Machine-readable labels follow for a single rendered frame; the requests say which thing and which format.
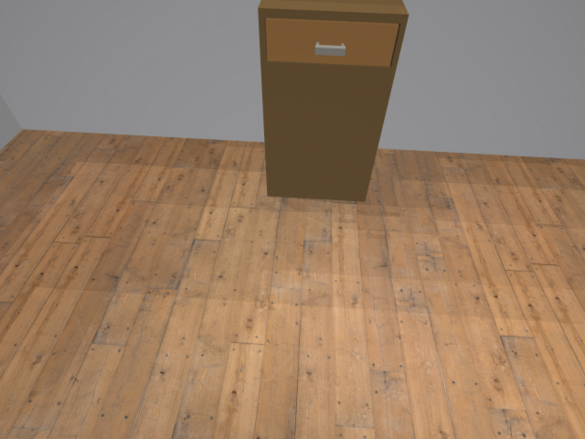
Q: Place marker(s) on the drawer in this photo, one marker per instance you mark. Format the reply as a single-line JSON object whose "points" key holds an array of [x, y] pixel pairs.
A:
{"points": [[294, 40]]}

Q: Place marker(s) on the cabinet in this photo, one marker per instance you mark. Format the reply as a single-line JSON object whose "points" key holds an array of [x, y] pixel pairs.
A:
{"points": [[322, 122]]}

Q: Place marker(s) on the handle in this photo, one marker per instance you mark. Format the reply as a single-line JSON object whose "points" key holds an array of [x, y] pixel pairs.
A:
{"points": [[330, 50]]}

